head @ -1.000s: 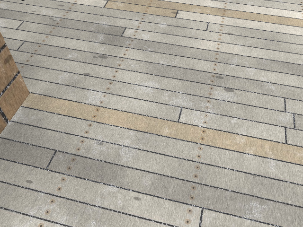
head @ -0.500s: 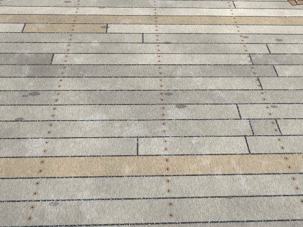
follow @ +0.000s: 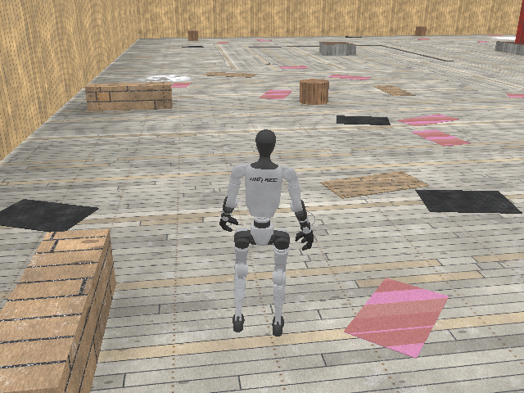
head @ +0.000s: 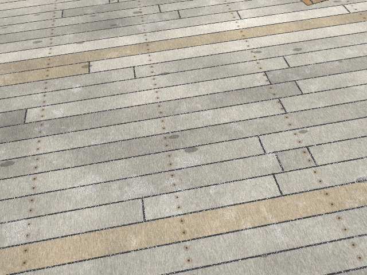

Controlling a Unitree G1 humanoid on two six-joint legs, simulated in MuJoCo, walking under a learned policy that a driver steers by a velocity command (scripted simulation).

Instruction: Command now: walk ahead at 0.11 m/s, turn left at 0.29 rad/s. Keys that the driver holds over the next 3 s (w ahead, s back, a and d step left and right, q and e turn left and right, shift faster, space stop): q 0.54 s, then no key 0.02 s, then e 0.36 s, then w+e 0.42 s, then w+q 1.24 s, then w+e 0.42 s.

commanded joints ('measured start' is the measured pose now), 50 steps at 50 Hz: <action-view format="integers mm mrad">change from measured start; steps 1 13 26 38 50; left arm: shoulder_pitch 32 50 -25 5 -49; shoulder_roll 171 181 174 173 175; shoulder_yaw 63 87 87 62 64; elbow -21 55 14 31 -74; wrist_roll -2 -26 -11 -9 -49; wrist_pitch -17 10 11 -13 4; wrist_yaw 26 19 41 -2 5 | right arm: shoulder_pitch -59 75 -12 -42 77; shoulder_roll -83 -137 -160 -79 -108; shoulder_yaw -32 -65 -50 -1 -54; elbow -89 -137 -244 -190 -222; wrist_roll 3 -11 -8 -36 -31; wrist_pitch -2 8 -29 -42 -43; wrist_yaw -14 27 -16 11 4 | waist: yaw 56 -3 25 33 -46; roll -171 -13 69 40 82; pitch -4 -94 -99 -47 -15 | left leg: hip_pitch -150 343 391 231 389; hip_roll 23 8 137 75 129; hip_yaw -21 -20 -318 -248 -334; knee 17 -583 -660 -606 -704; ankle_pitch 68 486 605 448 -227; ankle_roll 6 164 299 231 264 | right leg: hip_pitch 125 -31 -397 65 -381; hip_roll -288 -214 -1 -36 55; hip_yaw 217 -67 175 130 202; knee -248 201 551 -26 278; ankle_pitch -39 40 -86 163 -346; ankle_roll -181 9 133 73 0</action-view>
